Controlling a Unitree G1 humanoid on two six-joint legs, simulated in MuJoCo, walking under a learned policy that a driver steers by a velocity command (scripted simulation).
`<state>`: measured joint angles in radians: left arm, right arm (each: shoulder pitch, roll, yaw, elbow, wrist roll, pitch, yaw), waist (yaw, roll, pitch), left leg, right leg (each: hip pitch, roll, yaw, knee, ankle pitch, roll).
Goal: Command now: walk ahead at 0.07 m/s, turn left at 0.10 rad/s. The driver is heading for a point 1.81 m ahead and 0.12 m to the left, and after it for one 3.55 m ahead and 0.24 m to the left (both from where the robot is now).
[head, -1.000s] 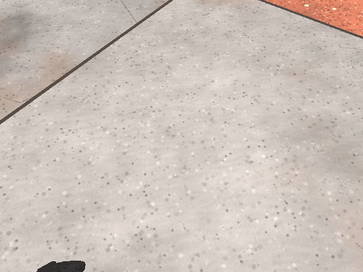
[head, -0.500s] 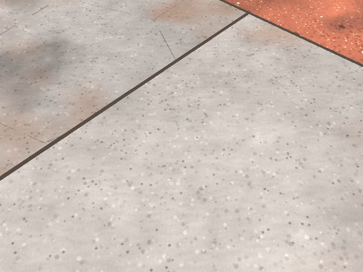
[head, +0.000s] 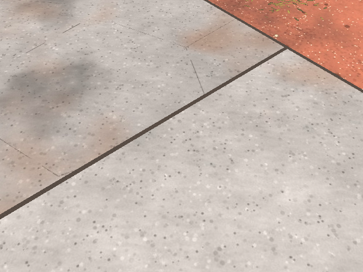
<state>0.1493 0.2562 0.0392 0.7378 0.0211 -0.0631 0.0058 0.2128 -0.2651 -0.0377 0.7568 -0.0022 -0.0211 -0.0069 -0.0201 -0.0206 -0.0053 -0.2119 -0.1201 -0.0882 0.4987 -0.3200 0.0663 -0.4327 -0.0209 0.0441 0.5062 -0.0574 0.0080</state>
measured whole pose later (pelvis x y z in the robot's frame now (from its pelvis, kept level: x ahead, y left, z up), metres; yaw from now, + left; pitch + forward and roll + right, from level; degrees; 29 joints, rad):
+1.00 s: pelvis +0.02 -0.02 +0.00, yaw +0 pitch -2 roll +0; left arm 0.13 0.21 0.05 1.00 0.00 0.00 0.04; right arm 0.32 -0.19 -0.03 0.98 -0.01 -0.02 -0.04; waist 0.00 -0.01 0.04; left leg -0.11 -0.03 -0.05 0.51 -0.37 0.01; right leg -0.32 0.03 0.02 0.52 -0.17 -0.02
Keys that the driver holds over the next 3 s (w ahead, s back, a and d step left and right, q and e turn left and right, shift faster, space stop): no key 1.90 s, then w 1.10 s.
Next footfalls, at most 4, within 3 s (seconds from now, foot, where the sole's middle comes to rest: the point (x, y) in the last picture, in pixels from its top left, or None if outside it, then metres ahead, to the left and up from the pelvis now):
2.68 left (163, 264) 0.52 0.09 -0.77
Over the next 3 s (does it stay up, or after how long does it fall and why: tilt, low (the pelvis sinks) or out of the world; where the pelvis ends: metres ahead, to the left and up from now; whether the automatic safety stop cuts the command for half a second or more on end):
stays up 0.50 0.01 0.02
